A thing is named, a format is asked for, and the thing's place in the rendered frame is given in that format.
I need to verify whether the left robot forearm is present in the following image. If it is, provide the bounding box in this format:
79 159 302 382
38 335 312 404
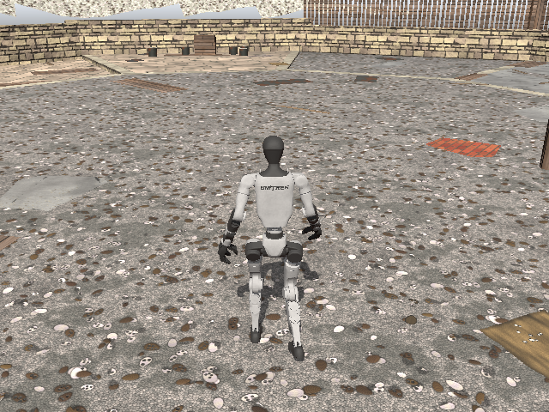
221 209 240 246

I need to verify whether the right robot hand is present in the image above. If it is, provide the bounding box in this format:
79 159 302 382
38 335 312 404
302 226 322 240

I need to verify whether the robot right upper arm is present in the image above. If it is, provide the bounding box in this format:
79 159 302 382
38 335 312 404
292 173 316 218

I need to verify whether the right robot thigh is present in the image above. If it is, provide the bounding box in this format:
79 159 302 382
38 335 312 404
282 240 303 301

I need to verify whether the robot torso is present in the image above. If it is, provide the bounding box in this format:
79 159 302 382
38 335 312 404
254 169 294 258

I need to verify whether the robot left upper arm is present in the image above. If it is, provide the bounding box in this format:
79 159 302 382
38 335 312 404
232 173 256 222

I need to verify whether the left robot hand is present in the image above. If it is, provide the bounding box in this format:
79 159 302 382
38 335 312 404
218 242 238 264

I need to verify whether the right robot forearm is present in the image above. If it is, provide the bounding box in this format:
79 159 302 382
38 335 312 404
307 204 321 231

